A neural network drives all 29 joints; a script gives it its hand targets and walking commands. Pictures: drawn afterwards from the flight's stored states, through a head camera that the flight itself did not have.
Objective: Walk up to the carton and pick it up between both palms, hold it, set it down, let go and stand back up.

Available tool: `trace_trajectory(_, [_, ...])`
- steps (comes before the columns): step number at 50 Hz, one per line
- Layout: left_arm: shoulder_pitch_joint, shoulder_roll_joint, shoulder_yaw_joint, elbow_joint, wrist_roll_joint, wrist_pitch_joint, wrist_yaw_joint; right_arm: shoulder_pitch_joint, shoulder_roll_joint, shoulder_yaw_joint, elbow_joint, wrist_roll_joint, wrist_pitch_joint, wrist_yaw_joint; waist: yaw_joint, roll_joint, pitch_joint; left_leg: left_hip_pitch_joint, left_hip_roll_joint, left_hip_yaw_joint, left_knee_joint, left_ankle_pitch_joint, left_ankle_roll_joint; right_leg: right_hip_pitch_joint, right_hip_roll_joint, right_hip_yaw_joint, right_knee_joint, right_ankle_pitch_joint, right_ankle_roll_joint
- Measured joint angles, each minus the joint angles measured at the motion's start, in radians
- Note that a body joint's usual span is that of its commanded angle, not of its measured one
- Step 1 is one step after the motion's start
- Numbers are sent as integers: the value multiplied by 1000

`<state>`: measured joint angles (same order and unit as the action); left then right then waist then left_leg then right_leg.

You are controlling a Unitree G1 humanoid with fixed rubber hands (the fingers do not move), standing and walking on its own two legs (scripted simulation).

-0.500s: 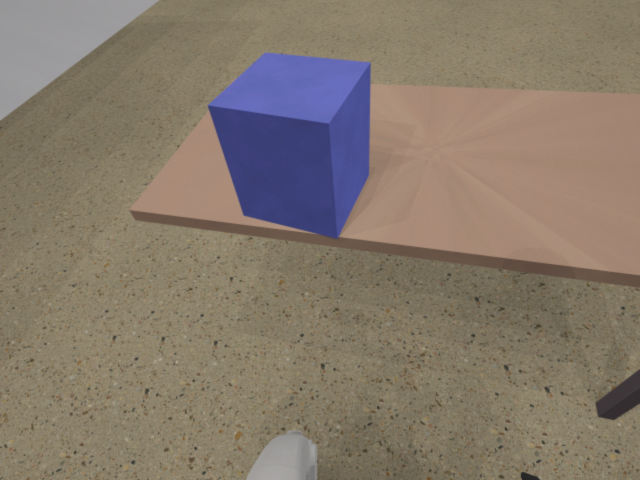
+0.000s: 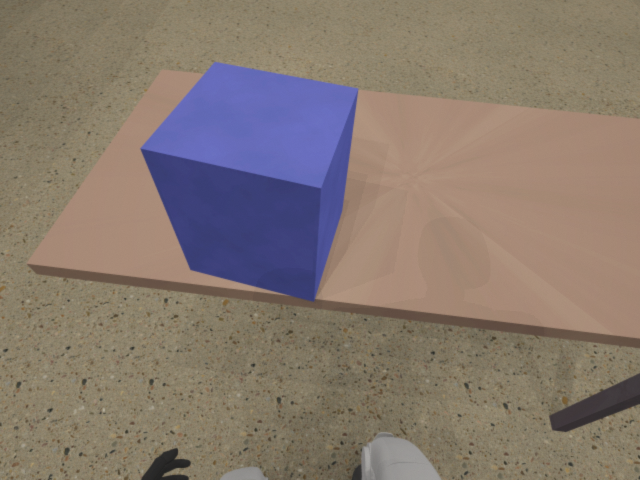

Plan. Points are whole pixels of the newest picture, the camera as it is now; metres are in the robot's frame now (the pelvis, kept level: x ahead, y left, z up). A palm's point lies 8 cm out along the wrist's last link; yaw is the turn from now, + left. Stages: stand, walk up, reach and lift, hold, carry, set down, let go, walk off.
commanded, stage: walk up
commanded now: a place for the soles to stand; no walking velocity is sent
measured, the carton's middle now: (266, 187) +0.50 +0.10 +0.05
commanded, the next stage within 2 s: none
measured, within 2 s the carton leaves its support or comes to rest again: neither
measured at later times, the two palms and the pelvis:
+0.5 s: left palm out of the picture +0.13 +0.24 -0.11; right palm out of the picture +0.10 -0.26 -0.11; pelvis +0.00 -0.01 +0.00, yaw -1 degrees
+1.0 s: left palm out of the picture -0.01 +0.33 -0.12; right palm out of the picture +0.06 -0.19 -0.14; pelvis -0.04 +0.07 -0.01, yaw +0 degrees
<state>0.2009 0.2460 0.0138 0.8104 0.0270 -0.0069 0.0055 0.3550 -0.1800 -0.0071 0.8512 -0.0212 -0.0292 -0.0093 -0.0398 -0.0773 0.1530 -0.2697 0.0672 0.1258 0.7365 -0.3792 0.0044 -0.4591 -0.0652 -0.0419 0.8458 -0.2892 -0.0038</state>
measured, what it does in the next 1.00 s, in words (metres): steps on the spot: right foot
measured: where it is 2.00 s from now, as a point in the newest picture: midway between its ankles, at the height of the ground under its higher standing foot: outside the picture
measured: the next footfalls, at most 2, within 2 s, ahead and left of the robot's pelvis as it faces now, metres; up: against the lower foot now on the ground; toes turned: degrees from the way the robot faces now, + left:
right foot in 0.02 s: +0.14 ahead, -0.13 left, +0.00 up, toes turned -5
left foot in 1.04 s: +0.02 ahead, +0.24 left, +0.00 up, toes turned +3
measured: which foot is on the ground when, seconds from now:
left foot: down 0.00-0.68, up 0.70-1.00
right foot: up 0.00-0.00, down 0.02-1.00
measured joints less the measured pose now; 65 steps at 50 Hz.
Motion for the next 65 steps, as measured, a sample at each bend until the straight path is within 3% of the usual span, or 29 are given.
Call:
trace_trajectory(1, [-8,-7,-1,-2,-1,-1,2,-8,-5,2,-3,3,9,2,2,7,0,-5,4,2,29,-22,-6,28,3,-7,-68,84,-5])
trace_trajectory(4, [-44,-47,-6,8,-4,0,3,-72,-36,4,-12,15,33,4,1,84,20,-34,49,-32,126,-77,-16,56,46,-34,-85,21,-14])
trace_trajectory(7, [-76,-64,-17,4,-27,17,4,-129,-48,8,-35,26,59,-12,5,110,19,-50,11,-82,162,-200,-8,35,46,-31,-59,3,-21])
trace_trajectory(9, [-106,-67,-21,6,-26,33,7,-163,-49,9,-37,26,61,-17,5,120,23,-48,-5,-95,129,-136,-6,31,41,-34,-66,10,-19])
trace_trajectory(11, [-134,-56,-21,6,-21,42,5,-187,-39,12,-37,27,51,-17,14,103,34,-31,-19,-81,81,-33,-13,31,29,-18,-71,19,-12])
trace_trajectory(17, [-154,-23,-13,7,-24,42,-10,-196,-32,18,-28,26,42,-4,38,86,6,-25,-15,-76,30,-31,-18,39,36,-17,-135,59,-14])
trace_trajectory(33, [-34,5,-16,89,-25,36,-20,-164,-50,3,5,28,47,17,58,53,-50,-20,-21,-85,-59,34,-23,46,35,-29,-213,110,-29])
trace_trajectory(37, [38,-29,-2,75,-8,7,37,-160,-88,-15,-25,-51,92,48,57,93,-65,-106,-30,-97,140,-161,-9,31,35,-26,-230,124,-29])
trace_trajectory(41, [105,-59,15,81,3,-8,82,-171,-140,-37,-45,-67,120,56,53,167,-55,-194,-11,-115,310,-125,-37,26,36,-27,-246,146,-5])
trace_trajectory(47, [142,-71,37,74,22,-17,96,-176,-147,-44,-51,-58,138,67,63,222,-49,-246,34,-141,368,-135,-56,-5,14,-6,-226,160,31])
trace_trajectory(52, [106,-41,53,44,43,1,88,-156,-102,-36,-65,-33,125,82,60,179,-56,-143,61,-144,168,-98,-32,-60,-44,44,-159,134,78])
trace_trajectory(54, [79,-14,59,44,48,28,80,-141,-66,-37,-59,-24,104,83,56,117,-40,-121,26,-87,175,-68,-45,-112,-61,114,-12,-114,49])
trace_trajectory(55, [75,-6,60,43,41,40,78,-123,-52,-31,-57,-15,101,79,44,107,-52,-128,25,-75,195,-82,-38,-142,-31,139,76,-231,37])
trace_trajectory(57, [72,0,58,41,15,51,74,-82,-35,-21,-37,6,106,60,-3,118,-88,-148,31,-87,214,-101,-14,-177,37,129,235,-311,22])
trace_trajectory(61, [62,17,62,23,8,20,69,-33,-5,-20,5,-8,114,33,-26,75,-122,-110,19,-38,142,-68,7,-176,105,77,381,-210,6])
trace_trajectory(65, [67,4,61,5,-2,4,60,-13,-14,-20,13,-16,96,36,-44,58,-148,-92,-2,11,94,-53,33,-81,119,14,299,-211,9])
